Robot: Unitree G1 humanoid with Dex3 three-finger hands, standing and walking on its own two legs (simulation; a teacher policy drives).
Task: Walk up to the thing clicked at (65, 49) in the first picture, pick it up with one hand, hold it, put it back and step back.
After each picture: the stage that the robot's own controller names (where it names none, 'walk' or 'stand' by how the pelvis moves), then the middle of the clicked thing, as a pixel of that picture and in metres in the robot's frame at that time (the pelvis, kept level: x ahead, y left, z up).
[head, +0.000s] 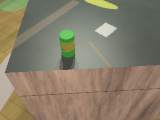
stand; (67, 44) +0.58 +0.10 -0.01
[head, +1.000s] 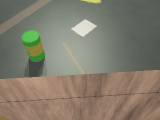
walk; (34, 46) +0.49 +0.23 +0.02
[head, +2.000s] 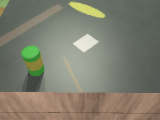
stand; (33, 61) +0.45 +0.23 -0.01
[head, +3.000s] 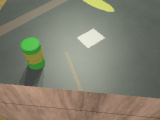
stand; (33, 54) +0.45 +0.22 +0.01
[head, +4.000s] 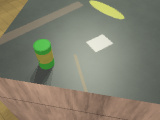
stand; (44, 54) +0.48 +0.19 -0.01
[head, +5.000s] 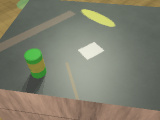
stand; (36, 63) +0.46 +0.23 -0.01
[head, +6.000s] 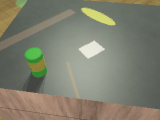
stand; (36, 62) +0.46 +0.23 -0.01
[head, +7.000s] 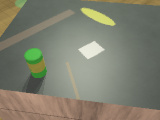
stand; (36, 63) +0.45 +0.22 -0.01
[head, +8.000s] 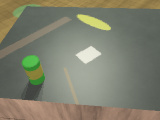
rise first; (34, 70) +0.44 +0.25 -0.01
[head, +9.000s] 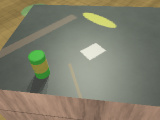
go down; (39, 64) +0.46 +0.24 -0.01
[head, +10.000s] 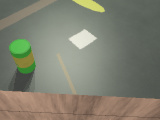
go down; (23, 57) +0.44 +0.22 +0.02
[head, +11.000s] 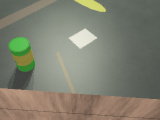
approach; (23, 55) +0.45 +0.22 +0.02
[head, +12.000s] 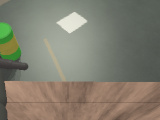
close; (6, 43) +0.46 +0.24 +0.06
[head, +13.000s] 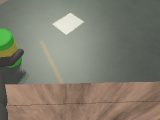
lift; (6, 49) +0.44 +0.23 +0.06
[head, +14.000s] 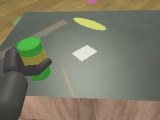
lift; (35, 59) +0.34 +0.16 +0.18
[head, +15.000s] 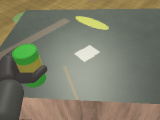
hold; (30, 66) +0.33 +0.18 +0.16
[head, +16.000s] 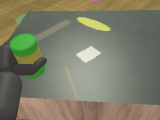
hold; (29, 57) +0.33 +0.18 +0.19
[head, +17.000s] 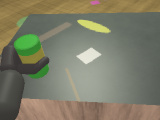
hold; (33, 57) +0.34 +0.17 +0.19
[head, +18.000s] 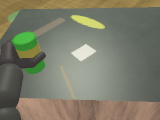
crouch; (30, 53) +0.38 +0.18 +0.16
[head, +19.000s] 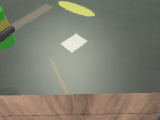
lower; out of the picture +0.47 +0.25 +0.17
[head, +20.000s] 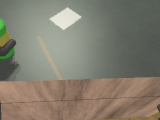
lower; out of the picture +0.47 +0.24 +0.07
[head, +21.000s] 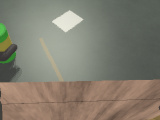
lower; (0, 44) +0.46 +0.24 +0.06
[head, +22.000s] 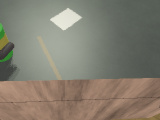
lower; out of the picture +0.46 +0.25 +0.07
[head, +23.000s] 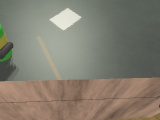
lower; out of the picture +0.46 +0.25 +0.06
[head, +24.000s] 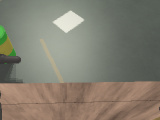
open; out of the picture +0.45 +0.25 +0.06
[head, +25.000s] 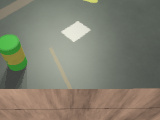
sink last; (13, 53) +0.44 +0.24 +0.04
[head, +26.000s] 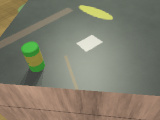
stand; (33, 57) +0.48 +0.25 +0.03
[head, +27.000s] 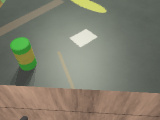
stand; (24, 54) +0.46 +0.24 +0.04
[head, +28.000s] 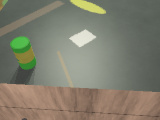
stand; (24, 53) +0.47 +0.25 +0.05
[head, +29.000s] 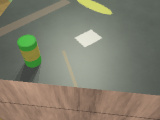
stand; (30, 51) +0.47 +0.24 +0.04
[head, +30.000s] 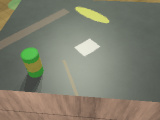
stand; (33, 63) +0.46 +0.23 -0.01
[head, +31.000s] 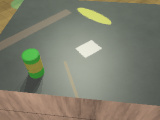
stand; (33, 64) +0.46 +0.23 -0.01
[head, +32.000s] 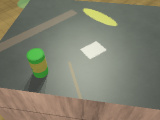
stand; (38, 63) +0.46 +0.22 -0.01
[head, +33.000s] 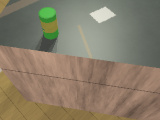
walk; (49, 24) +0.58 +0.18 +0.02
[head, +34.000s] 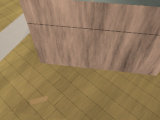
walk; out of the picture +1.04 +0.16 +0.00
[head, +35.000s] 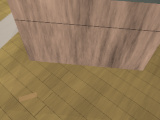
walk; out of the picture +1.09 +0.22 +0.00
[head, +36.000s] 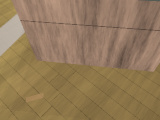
stand; out of the picture +1.05 +0.22 +0.01
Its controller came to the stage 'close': yes
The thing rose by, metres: 0.21
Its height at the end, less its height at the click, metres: +0.00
